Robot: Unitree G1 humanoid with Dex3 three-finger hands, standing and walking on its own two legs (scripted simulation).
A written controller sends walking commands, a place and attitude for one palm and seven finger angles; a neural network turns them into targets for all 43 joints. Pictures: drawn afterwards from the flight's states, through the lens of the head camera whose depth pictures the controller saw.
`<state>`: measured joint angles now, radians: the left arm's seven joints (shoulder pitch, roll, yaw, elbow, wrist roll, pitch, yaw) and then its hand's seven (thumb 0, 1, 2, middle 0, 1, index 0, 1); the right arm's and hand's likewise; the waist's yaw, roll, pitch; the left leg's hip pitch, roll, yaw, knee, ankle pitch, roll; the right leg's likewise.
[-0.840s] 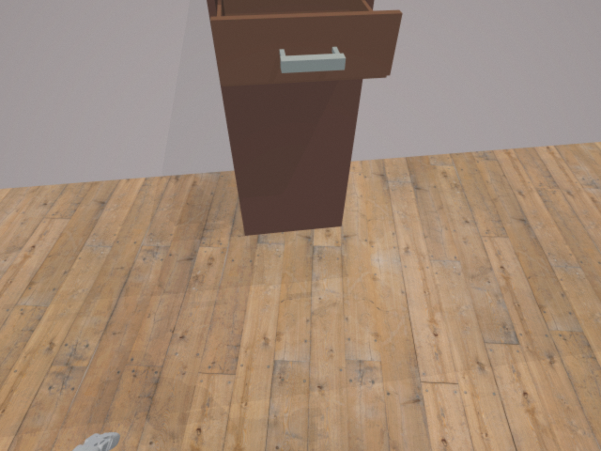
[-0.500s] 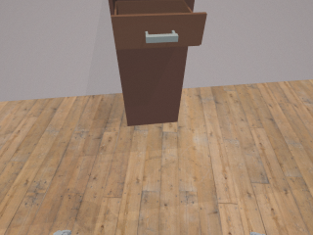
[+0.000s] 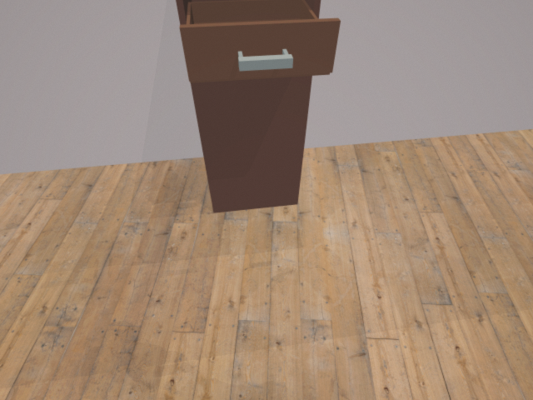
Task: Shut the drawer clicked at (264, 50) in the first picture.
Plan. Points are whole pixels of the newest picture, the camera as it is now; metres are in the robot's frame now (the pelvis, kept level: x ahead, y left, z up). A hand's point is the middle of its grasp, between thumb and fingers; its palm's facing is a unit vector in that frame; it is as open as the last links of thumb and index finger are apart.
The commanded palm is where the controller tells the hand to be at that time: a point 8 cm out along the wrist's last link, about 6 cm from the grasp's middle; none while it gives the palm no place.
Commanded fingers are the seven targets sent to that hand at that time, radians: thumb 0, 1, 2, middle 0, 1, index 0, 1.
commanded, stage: stand and wait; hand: left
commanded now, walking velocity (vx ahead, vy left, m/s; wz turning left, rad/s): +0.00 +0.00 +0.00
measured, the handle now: (264, 58) +0.84 +0.06 +0.13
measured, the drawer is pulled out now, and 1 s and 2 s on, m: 0.27 0.27 0.27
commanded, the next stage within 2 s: look at it before walking up in 0.02 s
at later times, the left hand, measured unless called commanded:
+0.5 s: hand out of the picture +0.07 +0.25 -0.15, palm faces -0.02 -0.94 -0.33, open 7.4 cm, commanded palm none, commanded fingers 0.00 0.90 0.90 -0.20 -0.30 -0.20 -0.30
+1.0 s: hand out of the picture +0.06 +0.22 -0.17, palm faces -0.10 -0.95 -0.29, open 7.4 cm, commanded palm none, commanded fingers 0.00 0.90 0.90 -0.20 -0.30 -0.20 -0.30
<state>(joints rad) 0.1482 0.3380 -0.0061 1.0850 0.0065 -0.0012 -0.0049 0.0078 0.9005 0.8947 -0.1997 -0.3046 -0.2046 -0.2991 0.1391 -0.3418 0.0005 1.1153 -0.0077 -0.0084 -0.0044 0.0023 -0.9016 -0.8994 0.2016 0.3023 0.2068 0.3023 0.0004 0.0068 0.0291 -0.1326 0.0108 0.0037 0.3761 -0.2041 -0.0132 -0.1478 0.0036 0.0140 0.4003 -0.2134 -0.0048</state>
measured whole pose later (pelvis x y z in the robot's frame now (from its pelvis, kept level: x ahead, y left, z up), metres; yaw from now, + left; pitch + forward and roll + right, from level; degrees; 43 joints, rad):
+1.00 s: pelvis -0.01 +0.00 -0.01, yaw -7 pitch -1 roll +2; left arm 0.21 0.28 0.03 0.99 0.02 0.06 -0.01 0.01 0.90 0.90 -0.20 -0.30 -0.20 -0.30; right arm 0.14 -0.25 -0.02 0.99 -0.01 0.01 -0.02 0.00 -0.90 -0.90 0.20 0.30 0.21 0.30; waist 0.03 -0.02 0.07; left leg -0.21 0.04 0.12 0.52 -0.29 -0.02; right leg -0.32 0.02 0.08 0.66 -0.31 0.00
